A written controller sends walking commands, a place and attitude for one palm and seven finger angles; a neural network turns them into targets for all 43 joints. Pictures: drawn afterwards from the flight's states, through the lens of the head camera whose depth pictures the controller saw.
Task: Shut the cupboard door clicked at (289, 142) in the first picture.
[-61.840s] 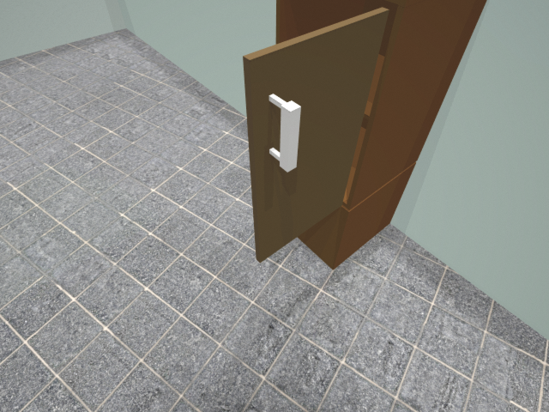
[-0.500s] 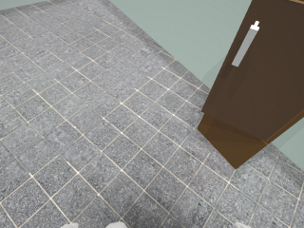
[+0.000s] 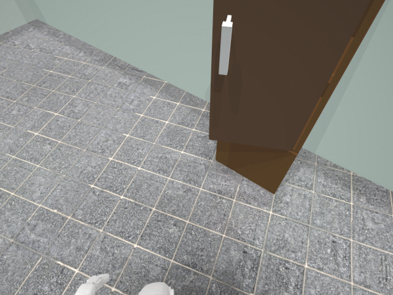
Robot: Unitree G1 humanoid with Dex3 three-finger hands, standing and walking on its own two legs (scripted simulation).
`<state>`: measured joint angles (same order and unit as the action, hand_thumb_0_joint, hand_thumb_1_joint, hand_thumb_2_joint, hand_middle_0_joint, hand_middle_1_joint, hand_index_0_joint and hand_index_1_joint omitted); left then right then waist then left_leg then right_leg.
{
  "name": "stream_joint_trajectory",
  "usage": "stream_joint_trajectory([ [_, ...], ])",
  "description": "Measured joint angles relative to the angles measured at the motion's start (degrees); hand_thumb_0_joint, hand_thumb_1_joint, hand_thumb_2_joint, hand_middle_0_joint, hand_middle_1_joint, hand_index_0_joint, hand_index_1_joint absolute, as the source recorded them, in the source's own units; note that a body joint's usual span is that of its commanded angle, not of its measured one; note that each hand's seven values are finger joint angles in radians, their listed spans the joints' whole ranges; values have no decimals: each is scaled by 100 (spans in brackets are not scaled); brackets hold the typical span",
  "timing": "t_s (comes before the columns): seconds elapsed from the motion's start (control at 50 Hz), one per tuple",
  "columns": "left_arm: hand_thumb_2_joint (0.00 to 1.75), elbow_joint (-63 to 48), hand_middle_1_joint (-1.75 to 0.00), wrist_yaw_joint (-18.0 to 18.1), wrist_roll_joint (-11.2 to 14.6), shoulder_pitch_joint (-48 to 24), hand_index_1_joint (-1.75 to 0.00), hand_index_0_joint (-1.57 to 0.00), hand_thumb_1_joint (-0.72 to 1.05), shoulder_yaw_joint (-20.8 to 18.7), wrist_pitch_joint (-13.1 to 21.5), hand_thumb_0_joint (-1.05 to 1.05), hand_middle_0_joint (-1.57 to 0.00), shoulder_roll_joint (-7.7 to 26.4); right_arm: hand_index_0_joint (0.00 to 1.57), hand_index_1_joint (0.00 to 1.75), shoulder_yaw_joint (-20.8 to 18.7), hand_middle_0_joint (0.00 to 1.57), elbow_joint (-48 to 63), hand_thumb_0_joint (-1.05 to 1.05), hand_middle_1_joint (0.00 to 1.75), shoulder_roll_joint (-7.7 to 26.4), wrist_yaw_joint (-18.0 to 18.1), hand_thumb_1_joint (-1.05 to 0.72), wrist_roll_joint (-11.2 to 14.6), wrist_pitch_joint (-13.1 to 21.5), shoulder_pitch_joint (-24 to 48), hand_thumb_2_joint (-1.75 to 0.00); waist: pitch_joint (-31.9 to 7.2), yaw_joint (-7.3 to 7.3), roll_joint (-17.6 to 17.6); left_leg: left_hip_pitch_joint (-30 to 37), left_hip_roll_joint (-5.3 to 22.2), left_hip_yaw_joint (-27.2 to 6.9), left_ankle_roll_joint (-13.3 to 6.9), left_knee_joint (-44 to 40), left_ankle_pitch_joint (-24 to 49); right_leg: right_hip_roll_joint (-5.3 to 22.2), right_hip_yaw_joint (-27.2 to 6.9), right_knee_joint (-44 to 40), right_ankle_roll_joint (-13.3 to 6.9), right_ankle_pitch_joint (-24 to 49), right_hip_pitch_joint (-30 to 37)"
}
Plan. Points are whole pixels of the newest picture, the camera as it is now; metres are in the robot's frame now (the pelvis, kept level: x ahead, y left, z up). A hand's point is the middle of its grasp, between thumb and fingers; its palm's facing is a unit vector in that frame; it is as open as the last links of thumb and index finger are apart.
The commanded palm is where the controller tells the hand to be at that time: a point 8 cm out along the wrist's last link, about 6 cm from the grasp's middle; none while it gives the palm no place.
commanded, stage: turn to face it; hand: left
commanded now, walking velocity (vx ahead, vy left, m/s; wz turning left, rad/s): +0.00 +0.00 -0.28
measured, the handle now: (226, 45) +0.70 -0.05 +0.12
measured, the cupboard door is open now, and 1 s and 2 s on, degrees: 25 25 25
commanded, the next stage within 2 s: take the last steps up to it in 0.20 s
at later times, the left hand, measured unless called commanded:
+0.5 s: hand out of the picture +0.13 +0.21 -0.16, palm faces -0.17 -0.97 -0.15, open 7.4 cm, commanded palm none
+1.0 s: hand (162, 277) +0.18 +0.10 -0.17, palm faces -0.21 -0.96 -0.16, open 7.3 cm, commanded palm none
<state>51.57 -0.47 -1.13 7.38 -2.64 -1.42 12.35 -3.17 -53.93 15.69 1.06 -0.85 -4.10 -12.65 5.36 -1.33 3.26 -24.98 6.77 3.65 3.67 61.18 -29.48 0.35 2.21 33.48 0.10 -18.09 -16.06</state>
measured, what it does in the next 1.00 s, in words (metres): walks ahead: left foot, then right foot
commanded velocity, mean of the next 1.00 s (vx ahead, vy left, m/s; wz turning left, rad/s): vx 0.19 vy -0.08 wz -0.16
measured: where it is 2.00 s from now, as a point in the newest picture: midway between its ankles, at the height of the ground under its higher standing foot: (226, 285)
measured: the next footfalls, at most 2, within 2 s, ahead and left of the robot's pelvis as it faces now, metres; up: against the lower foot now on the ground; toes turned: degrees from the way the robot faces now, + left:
left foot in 0.20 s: +0.08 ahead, +0.13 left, +0.00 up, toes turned +1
right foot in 0.70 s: +0.08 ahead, -0.16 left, +0.00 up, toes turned -18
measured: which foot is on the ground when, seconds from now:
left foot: up 0.00-0.18, down 0.20-0.70, up 0.72-1.00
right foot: down 0.00-0.22, up 0.24-0.68, down 0.70-1.00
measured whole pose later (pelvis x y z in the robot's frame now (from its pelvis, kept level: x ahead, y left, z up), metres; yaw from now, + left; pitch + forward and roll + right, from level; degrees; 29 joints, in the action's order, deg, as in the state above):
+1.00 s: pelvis +0.13 -0.07 +0.01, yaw -13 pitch +0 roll -3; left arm 63.3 0.0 -1.3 16.0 -2.1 1.6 10.3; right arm -2.5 -57.3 11.3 -0.3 -1.8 0.4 -12.9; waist 2.3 -1.5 0.3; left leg -27.2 5.6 6.2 1.0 43.5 -17.5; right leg -3.3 5.8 20.8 -2.5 -18.2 -2.9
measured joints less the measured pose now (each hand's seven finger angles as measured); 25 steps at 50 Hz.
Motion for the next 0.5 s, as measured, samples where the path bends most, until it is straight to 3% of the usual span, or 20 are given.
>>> stream_joint_trajectory([
  [0.08, 89, 114, -30, 29, -25, 131, -30, -20, 90, 39, -52, 1, -20, -45, 19, 30, 30, 19, 74, 1, 30, -70, -38, -91, -6, 69, 57, -90, -95, -15, -167, -210, -152, -60, 48, -171, 404, 15, -185, -343, 33, 189, 131],
  [0.18, 89, 224, -30, 15, -29, 237, -30, -20, 90, 17, -88, 1, -20, -31, 19, 30, 105, 19, 121, 1, 30, -224, -32, -91, 11, 190, 45, -90, -196, 53, -382, 303, -317, -31, 9, -1865, 905, 2, -386, -291, 153, 124, 123],
  [0.2, 89, 241, -30, 20, -11, 266, -30, -20, 90, 7, -105, 1, -20, -27, 19, 30, 128, 19, 131, 1, 30, -239, -28, -91, 11, 241, 11, -90, -226, 60, -392, 516, -327, -27, -33, -2372, 1191, -28, -416, -173, 198, 52, 83],
  [0.22, 89, 258, -30, 23, 15, 282, -30, -20, 90, -10, -132, 1, -20, 1, 19, 30, 147, 20, 113, 1, 30, -284, -17, -91, -8, 298, -13, -90, -256, 59, -456, 598, -354, 23, -277, -2527, 1132, -24, -457, 2, 191, -47, 2],
  [0.26, 89, 305, -30, 41, 39, 276, -30, -20, 90, -54, -203, 1, -20, 72, 20, 30, 211, 20, 78, 1, 30, -415, 11, -91, -59, 350, -30, -90, -236, 96, -607, 628, -361, 156, -507, -2442, 1032, -51, -520, 781, 145, -734, -258],
  [0.32, 89, 391, -30, 22, 32, 248, -30, -20, 91, -103, -257, 1, -20, 115, 20, 30, 287, 20, 51, 1, 30, -555, 67, -91, -99, 388, -124, -89, -205, 87, -610, 824, -285, 246, -541, -2701, 1139, -127, -422, 2105, 154, -998, -645],
  [0.36, 89, 419, -30, -6, 35, 228, -30, -20, 91, -127, -249, 1, -19, 116, 20, 30, 318, 20, -2, 1, 30, -620, 82, -91, -113, 393, -196, -89, -193, 98, -578, 978, -257, 290, -544, -2974, 1272, -96, -332, 2427, 182, -880, -733],
  [0.5, 89, 534, -30, -180, -35, 285, -30, -20, 91, -141, -262, 1, -19, 84, 20, 30, 245, 20, -233, 1, 30, -702, 45, -90, -145, 489, -509, -89, -318, -2, -417, 1383, -93, 567, -460, -3615, 1482, 94, -51, 2102, 165, -491, -714],
])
